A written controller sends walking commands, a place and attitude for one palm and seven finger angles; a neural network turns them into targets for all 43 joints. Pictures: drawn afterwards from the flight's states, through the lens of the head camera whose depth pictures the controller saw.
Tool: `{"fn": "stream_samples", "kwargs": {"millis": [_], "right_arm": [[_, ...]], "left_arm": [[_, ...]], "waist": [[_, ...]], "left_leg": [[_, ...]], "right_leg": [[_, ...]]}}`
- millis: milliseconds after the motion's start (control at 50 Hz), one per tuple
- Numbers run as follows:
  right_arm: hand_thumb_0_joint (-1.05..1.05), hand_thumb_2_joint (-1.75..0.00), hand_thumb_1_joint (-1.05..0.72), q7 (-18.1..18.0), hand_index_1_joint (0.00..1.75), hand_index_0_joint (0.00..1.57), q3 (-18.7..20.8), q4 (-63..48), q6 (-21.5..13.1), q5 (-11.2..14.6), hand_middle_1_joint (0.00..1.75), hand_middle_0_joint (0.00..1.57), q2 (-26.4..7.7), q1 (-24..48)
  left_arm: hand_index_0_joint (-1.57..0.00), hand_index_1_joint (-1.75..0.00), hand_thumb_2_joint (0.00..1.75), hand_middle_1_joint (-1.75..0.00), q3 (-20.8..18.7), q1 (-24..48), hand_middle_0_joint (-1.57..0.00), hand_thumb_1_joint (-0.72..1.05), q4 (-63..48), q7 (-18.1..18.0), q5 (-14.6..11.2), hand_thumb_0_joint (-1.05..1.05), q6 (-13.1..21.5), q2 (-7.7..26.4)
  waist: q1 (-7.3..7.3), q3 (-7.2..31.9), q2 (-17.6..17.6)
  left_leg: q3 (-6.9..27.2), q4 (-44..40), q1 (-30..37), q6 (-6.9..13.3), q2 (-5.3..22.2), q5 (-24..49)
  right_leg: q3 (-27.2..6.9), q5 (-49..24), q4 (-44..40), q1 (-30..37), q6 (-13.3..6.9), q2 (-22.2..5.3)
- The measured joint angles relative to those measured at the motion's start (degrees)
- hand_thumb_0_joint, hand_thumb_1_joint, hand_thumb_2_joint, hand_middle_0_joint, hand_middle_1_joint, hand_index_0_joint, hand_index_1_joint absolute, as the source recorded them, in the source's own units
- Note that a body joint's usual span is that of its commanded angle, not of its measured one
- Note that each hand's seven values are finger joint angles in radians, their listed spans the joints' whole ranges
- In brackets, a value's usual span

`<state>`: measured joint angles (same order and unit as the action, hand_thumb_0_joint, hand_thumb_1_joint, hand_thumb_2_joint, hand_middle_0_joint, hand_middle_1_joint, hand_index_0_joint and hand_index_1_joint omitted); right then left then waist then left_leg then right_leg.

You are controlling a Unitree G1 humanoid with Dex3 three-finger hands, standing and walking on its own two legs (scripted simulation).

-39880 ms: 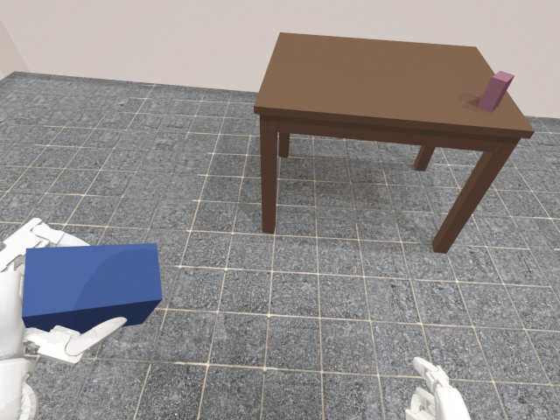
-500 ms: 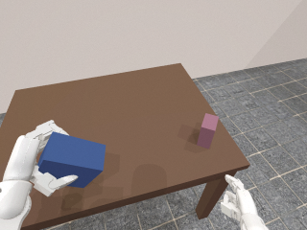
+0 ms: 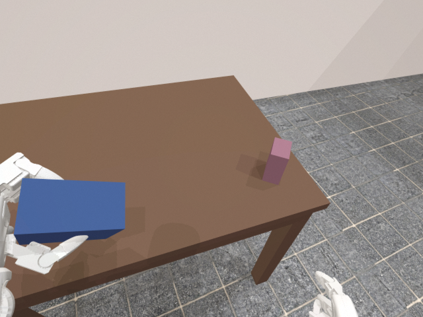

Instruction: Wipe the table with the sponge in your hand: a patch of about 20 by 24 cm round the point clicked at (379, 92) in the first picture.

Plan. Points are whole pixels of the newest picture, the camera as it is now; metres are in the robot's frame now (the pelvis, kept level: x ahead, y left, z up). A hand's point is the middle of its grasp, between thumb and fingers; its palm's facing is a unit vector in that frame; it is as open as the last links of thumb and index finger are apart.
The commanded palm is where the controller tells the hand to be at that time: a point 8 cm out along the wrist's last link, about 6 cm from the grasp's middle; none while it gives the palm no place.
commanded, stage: step back with the hand held close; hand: left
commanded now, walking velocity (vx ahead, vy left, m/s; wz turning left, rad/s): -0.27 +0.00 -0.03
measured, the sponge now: (86, 213) +0.22 +0.21 +0.15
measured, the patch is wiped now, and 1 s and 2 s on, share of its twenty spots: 1.00 1.00 1.00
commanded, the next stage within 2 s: stop stepping back and stand still in 1.14 s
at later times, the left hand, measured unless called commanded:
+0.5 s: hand (38, 237) +0.17 +0.24 +0.17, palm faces +0.40 -0.85 -0.36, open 10.2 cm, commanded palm +0.12 +0.28 +0.20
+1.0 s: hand out of the picture +0.11 +0.26 +0.18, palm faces +0.43 -0.83 -0.35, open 10.2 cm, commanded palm +0.06 +0.29 +0.20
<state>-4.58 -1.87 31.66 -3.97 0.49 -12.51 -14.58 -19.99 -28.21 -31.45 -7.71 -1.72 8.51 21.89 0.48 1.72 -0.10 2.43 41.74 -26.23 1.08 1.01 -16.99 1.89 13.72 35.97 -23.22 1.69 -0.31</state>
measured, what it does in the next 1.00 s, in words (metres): steps on the spot: left foot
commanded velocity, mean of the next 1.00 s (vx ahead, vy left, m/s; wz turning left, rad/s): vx -0.38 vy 0.00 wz -0.05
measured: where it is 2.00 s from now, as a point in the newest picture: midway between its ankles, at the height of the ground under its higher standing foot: outside the picture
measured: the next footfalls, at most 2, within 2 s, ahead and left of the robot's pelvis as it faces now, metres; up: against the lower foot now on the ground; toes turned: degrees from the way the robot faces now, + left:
left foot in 0.88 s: +0.00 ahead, +0.13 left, +0.00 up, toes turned +4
right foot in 1.18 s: -0.09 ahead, -0.15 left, +0.00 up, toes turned -1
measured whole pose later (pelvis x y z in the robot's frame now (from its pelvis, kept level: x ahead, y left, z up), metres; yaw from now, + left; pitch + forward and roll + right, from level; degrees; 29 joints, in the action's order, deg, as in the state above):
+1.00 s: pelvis -0.10 +0.00 +0.00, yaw +1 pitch +0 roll -2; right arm -2.8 0.2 34.0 -6.2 -1.0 -9.1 -9.8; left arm -23.0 -27.6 -35.5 -9.7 -2.0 9.8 24.0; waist -0.2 -1.7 5.0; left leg -1.8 40.4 -25.7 0.3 3.3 -15.2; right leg -2.7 24.8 60.0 -34.5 1.7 2.3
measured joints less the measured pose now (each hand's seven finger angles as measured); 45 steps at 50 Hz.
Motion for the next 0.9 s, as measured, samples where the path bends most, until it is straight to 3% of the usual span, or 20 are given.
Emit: {"fn": "stream_samples", "kwargs": {"millis": [120, 540, 680, 740, 820, 880, 900], "right_arm": [[0.01, -0.90, -0.90, 0.26, 0.30, 0.20, -0.45, 0.54, -0.32, -0.56, 0.30, 0.21, 0.49, 2.14], [0.01, -0.90, -0.90, 0.38, 0.30, 0.20, 1.21, 0.45, -0.43, -1.17, 0.30, 0.21, 0.24, 3.20], [0.01, -0.90, -0.90, 0.62, 0.30, 0.20, 1.26, 0.88, -1.55, -1.44, 0.30, 0.20, 1.52, 2.15], [0.01, -0.90, -0.90, 1.12, 0.30, 0.20, 1.12, 1.87, -1.12, -1.47, 0.30, 0.21, 1.95, 2.12], [0.01, -0.90, -0.90, 1.82, 0.30, 0.20, 1.04, 3.73, 0.82, -1.48, 0.30, 0.21, 2.03, 2.86], [0.01, -0.90, -0.90, 1.74, 0.30, 0.20, 0.79, 2.37, 1.59, -1.47, 0.30, 0.21, 1.58, 2.96], [0.01, -0.90, -0.90, 1.57, 0.30, 0.20, 1.07, 1.50, 1.30, -1.51, 0.30, 0.21, 1.27, 3.06]], "left_arm": [[-0.74, -1.35, 1.05, -1.31, 1.04, 1.55, -0.72, -0.52, -0.73, -0.40, -0.11, -0.02, 0.64, -1.00], [-0.74, -1.35, 1.05, -1.31, -0.65, 0.20, -0.72, -0.52, -5.17, -1.63, 0.95, -0.02, 2.35, 0.36], [-0.74, -1.35, 1.05, -1.31, -3.27, 1.25, -0.72, -0.52, -3.62, -1.24, 1.67, -0.02, 3.55, 1.51], [-0.74, -1.35, 1.05, -1.31, -2.53, 1.87, -0.72, -0.52, -2.50, -1.06, 1.21, -0.02, 3.33, 0.19], [-0.74, -1.35, 1.05, -1.32, 0.78, 1.28, -0.72, -0.52, -4.06, -0.87, 0.55, -0.02, 1.39, -1.59], [-0.74, -1.35, 1.05, -1.31, 1.04, -0.20, -0.72, -0.52, -6.09, -0.63, 0.33, -0.02, 1.27, -0.59], [-0.74, -1.35, 1.05, -1.31, 0.65, -0.26, -0.72, -0.52, -6.53, -0.70, 0.23, -0.02, 1.62, 0.07]], "waist": [[0.36, 0.33, 0.58], [-0.89, -2.57, 2.40], [-1.14, -2.93, 1.13], [-0.98, -2.49, 1.29], [-1.42, -2.00, 4.09], [-2.35, -1.25, 5.42], [-2.78, -1.41, 5.23]], "left_leg": [[0.23, 1.14, -2.07, -0.41, 0.01, -1.08], [-0.83, 1.96, -5.51, -0.38, 0.73, 2.45], [-0.02, 4.10, -6.02, -0.93, 1.57, 2.85], [0.03, 6.16, -6.94, -1.12, 1.41, -4.46], [-1.49, 13.38, -6.15, -1.68, -0.53, -10.09], [-2.30, 3.10, 0.16, -0.97, 0.18, -7.63], [-2.41, 0.36, 0.16, -0.55, 0.50, -2.17]], "right_leg": [[0.51, -0.43, 0.93, -1.87, -0.43, -0.20], [0.47, -2.68, 2.12, -5.31, -0.26, -0.33], [-1.22, -0.19, 5.36, -4.61, -0.50, 2.12], [-1.08, -0.34, 5.02, -4.79, -0.94, 1.95], [-1.86, -2.39, 2.39, -4.41, -0.61, -0.42], [-2.04, -4.33, 0.75, -5.49, 0.26, -1.66], [-1.69, -4.51, 1.26, -6.44, 0.24, -1.90]]}}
